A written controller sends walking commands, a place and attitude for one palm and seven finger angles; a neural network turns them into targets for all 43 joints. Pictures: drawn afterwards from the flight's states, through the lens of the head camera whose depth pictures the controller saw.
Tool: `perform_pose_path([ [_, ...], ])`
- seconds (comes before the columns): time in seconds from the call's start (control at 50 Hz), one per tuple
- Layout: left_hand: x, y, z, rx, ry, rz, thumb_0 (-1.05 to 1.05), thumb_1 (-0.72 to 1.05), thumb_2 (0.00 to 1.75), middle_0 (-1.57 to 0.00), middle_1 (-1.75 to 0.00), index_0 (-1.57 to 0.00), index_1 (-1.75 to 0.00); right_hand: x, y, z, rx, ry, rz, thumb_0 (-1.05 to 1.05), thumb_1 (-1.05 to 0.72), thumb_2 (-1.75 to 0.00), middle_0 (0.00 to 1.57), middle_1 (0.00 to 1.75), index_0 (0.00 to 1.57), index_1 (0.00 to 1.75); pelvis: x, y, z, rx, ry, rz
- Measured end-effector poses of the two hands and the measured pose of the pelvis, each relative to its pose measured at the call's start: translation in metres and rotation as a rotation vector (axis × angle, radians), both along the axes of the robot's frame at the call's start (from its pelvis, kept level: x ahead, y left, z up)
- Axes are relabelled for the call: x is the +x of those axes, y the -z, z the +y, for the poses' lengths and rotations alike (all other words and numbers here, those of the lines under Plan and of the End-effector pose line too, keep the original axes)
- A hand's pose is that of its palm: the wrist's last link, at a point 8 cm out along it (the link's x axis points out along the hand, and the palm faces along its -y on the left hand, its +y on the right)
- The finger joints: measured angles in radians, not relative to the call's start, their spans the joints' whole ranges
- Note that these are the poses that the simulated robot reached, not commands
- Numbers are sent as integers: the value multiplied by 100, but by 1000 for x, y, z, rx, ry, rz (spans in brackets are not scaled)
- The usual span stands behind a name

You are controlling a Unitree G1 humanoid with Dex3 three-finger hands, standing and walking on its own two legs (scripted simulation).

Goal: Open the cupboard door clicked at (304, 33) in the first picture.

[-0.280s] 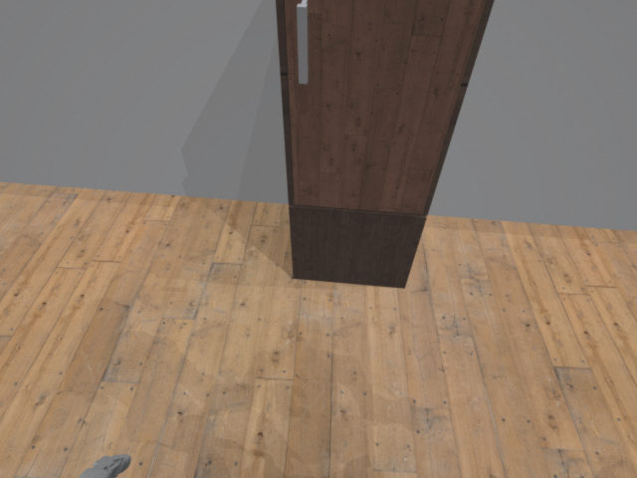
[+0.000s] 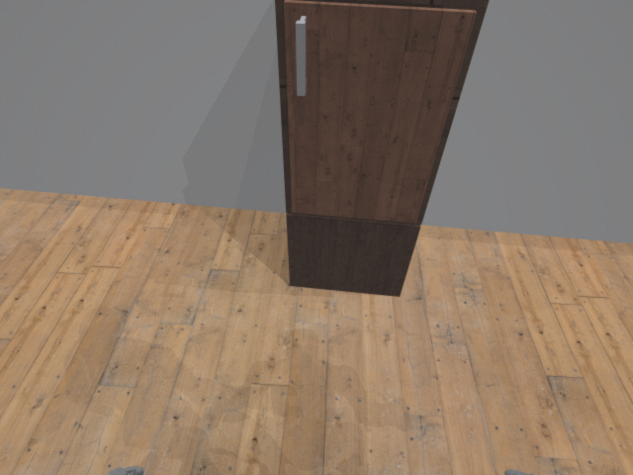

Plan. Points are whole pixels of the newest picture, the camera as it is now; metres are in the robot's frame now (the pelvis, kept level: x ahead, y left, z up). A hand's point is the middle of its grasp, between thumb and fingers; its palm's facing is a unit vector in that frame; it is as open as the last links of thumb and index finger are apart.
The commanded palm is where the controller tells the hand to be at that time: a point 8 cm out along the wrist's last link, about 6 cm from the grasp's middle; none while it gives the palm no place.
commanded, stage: stand and wait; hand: left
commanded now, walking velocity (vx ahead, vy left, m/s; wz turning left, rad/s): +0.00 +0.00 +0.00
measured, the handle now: (302, 56) +0.91 +0.10 +0.15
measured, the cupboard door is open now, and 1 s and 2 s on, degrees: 0 0 0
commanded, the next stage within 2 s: look at it before walking up in 0.54 s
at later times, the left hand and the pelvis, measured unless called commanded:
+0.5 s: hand out of the picture +0.05 +0.23 -0.15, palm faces -0.02 -0.94 -0.33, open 7.4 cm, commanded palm none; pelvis -0.01 -0.01 +0.00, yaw +0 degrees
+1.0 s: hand out of the picture +0.06 +0.23 -0.15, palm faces -0.03 -0.94 -0.33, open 7.4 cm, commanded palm none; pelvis -0.01 -0.01 +0.01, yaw -1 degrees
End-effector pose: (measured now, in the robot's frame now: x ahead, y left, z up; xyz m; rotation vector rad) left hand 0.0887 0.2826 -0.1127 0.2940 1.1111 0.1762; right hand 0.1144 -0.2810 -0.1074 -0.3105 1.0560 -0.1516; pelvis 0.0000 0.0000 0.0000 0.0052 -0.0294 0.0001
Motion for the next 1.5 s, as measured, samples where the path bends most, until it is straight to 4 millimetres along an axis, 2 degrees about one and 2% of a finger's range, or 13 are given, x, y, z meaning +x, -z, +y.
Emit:
perform_pose_path([
  [0.26,-40,4,-1,9,-28,108,1,90,90,-20,-30,-20,-30,-49,8,-18,-16,46,131,1,-90,-90,20,30,20,30,-10,-3,-8,-2,1,1],
  [0.46,-44,2,-3,17,-27,113,1,90,90,-20,-30,-20,-30,-71,13,-20,-1,70,173,1,-90,-90,20,30,20,30,-14,-4,-11,-1,5,-4],
  [0.68,-35,0,-10,10,-12,83,1,90,90,-20,-30,-20,-30,-73,12,-20,7,73,161,1,-90,-90,20,30,20,30,-17,-5,-13,-1,9,-3],
  [0.92,-37,2,-11,8,-13,104,1,90,90,-20,-30,-20,-30,-72,12,-23,1,74,175,1,-90,-90,20,30,20,30,-15,-6,-14,-1,11,7],
  [1.32,-27,0,-9,15,-17,97,1,90,90,-20,-30,-20,-30,-53,9,-23,-1,67,146,1,-90,-90,20,30,20,30,-6,-7,-15,-2,14,6],
  [1.4,-31,6,-16,-1,-25,114,1,90,90,-20,-29,-20,-30,-55,14,-15,15,74,156,1,-90,-90,20,30,20,30,0,-4,-15,-2,22,7],
  [1.5,-44,23,-35,-62,-38,183,0,90,90,-20,-29,-20,-30,-69,28,3,67,103,210,1,-90,-90,20,30,20,30,18,1,-16,0,35,15],
])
